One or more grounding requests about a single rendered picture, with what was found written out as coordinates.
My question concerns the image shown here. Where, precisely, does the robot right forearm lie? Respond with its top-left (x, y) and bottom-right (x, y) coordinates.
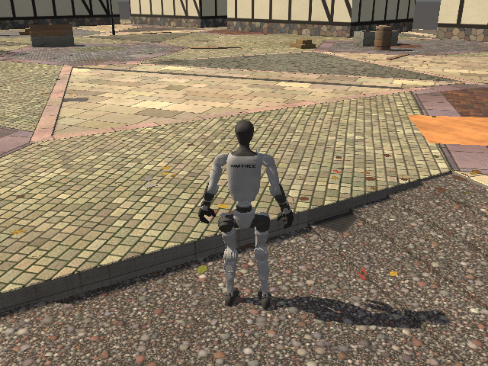
top-left (274, 184), bottom-right (291, 214)

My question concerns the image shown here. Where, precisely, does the robot left upper arm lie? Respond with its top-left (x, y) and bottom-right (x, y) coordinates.
top-left (207, 153), bottom-right (229, 194)

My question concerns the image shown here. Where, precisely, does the robot right upper arm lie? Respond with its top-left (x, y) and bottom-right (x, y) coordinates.
top-left (260, 153), bottom-right (282, 196)

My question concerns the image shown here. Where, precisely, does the robot right hand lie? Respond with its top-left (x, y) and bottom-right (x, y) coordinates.
top-left (276, 210), bottom-right (294, 229)

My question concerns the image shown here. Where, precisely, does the robot head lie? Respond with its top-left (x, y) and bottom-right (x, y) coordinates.
top-left (231, 120), bottom-right (257, 156)

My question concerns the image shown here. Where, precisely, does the robot left hand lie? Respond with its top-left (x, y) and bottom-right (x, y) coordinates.
top-left (198, 208), bottom-right (216, 224)

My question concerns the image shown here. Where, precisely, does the robot left forearm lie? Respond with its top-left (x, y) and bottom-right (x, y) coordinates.
top-left (201, 182), bottom-right (215, 210)

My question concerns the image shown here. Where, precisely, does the left robot foot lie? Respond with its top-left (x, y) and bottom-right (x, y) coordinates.
top-left (225, 287), bottom-right (239, 307)

